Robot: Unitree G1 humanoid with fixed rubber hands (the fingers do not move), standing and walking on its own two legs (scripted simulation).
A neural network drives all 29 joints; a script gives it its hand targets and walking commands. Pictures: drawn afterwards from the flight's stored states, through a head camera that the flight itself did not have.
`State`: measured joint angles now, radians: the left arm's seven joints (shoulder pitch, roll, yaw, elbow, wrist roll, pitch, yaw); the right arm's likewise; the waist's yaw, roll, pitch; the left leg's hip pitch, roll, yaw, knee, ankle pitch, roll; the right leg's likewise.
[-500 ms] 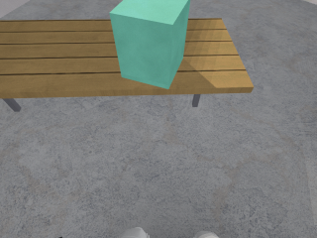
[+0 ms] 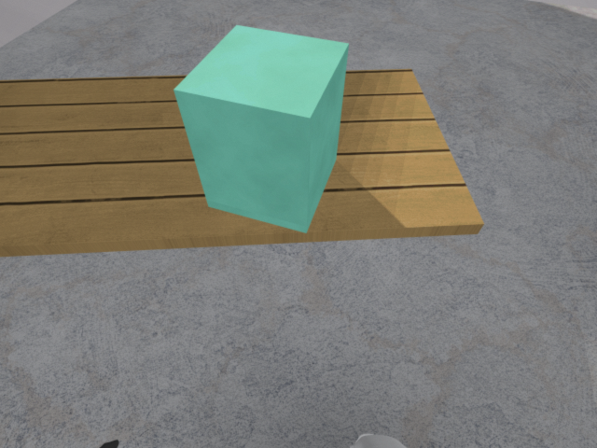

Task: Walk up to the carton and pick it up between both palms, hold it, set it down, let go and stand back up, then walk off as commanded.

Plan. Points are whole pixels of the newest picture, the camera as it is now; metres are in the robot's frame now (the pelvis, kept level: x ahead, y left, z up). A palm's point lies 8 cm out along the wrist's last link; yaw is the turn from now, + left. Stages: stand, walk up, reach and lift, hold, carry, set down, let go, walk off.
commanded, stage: walk up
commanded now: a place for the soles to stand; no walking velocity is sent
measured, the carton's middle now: (272, 132) +0.61 +0.08 +0.06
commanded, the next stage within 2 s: none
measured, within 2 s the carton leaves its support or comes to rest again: neither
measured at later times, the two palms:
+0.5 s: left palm (70, 434) +0.15 +0.35 -0.11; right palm out of the picture +0.13 -0.27 -0.09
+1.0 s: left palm (66, 413) +0.18 +0.37 -0.12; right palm (490, 425) +0.17 -0.25 -0.11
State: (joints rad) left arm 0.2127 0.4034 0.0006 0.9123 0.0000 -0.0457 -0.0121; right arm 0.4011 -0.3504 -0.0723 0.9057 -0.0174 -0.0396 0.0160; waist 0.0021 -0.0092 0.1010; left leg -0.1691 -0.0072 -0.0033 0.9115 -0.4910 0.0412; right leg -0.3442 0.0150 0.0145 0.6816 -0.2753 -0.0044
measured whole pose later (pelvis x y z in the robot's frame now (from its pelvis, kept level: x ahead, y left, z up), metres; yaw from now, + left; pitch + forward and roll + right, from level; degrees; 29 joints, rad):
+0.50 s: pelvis +0.09 +0.04 +0.00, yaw +2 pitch -5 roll +0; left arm 0.22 0.41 0.00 0.91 0.00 -0.05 -0.01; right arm 0.35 -0.35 -0.07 0.88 -0.02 -0.07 0.04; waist 0.00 -0.05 0.11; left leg -0.25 -0.02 -0.02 0.67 -0.33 0.03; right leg -0.36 -0.03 0.01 0.95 -0.45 -0.02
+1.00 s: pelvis +0.12 +0.06 -0.01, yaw +2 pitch -6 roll -1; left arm 0.22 0.40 0.00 0.91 0.00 -0.02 -0.01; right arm 0.32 -0.35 -0.07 0.90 -0.02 -0.04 0.02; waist 0.00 -0.01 0.11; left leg -0.30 -0.02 0.00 0.78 -0.38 0.03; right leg -0.36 -0.03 0.00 0.95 -0.41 0.00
